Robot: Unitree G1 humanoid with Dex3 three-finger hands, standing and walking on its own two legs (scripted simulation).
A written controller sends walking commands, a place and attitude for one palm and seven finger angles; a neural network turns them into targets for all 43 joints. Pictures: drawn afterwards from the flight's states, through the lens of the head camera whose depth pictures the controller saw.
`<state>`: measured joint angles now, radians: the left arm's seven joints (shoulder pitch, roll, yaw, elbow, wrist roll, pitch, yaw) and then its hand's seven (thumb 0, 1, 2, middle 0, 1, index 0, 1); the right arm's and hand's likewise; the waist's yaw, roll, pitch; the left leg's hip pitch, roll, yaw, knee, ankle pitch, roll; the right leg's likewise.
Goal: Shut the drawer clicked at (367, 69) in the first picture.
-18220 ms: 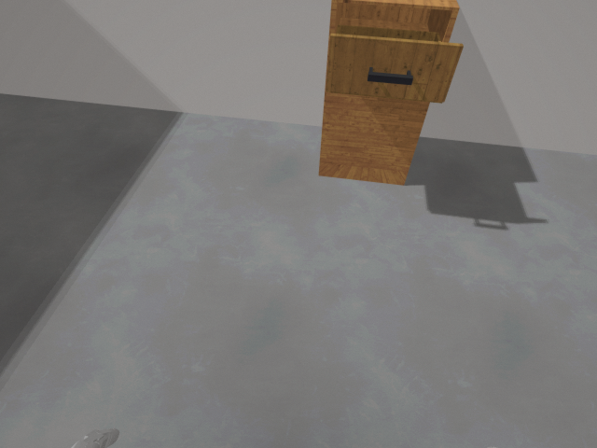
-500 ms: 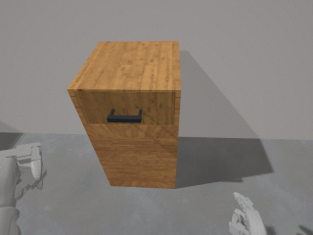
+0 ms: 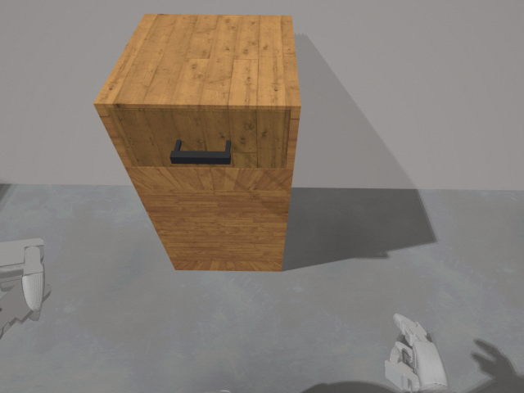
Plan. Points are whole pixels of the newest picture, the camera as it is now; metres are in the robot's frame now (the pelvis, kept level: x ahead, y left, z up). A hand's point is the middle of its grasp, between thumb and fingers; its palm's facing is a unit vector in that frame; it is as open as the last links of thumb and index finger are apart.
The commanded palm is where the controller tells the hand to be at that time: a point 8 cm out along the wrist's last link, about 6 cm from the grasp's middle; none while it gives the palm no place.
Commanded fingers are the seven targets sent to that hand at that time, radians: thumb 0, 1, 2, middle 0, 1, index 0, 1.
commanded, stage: step back with the hand held close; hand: left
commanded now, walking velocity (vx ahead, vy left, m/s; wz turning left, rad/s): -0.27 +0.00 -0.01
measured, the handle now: (202, 151) +0.61 +0.18 -0.04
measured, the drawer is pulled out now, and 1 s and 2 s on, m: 0.00 0.00 0.00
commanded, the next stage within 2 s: stop stepping back and stand still in 0.80 s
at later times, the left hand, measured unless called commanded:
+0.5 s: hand (15, 348) +0.14 +0.24 +0.16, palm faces +0.30 -0.80 -0.52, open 3.3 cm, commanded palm +0.06 +0.28 +0.18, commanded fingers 0.00 0.90 0.90 -1.40 -1.60 -1.40 -1.60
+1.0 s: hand out of the picture +0.01 +0.23 +0.17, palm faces +0.27 -0.85 -0.46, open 3.3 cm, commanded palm -0.05 +0.28 +0.18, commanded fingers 0.00 0.90 0.90 -1.40 -1.60 -1.40 -1.60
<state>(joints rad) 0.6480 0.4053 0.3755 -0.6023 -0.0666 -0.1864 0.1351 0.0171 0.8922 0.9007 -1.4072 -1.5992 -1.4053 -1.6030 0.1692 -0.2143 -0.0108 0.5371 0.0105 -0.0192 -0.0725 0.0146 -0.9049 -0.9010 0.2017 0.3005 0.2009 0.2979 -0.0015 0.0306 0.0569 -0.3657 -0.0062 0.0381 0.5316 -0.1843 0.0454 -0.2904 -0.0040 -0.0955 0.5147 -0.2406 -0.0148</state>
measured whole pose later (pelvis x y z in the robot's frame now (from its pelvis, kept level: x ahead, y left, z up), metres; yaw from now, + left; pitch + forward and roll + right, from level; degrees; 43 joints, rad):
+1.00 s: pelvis -0.18 +0.00 +0.00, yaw +0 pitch +2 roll -3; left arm 0.66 0.46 0.38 -0.66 -0.07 -0.22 0.12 0.02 0.89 0.90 -1.41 -1.60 -1.41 -1.60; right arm 0.18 -0.16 0.00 0.54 -0.02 -0.09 -0.04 0.01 -0.90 -0.90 0.20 0.30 0.20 0.30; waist -0.02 0.00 0.01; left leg -0.45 0.02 0.01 0.36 0.02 0.04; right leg -0.26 0.07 -0.02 0.71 -0.52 -0.02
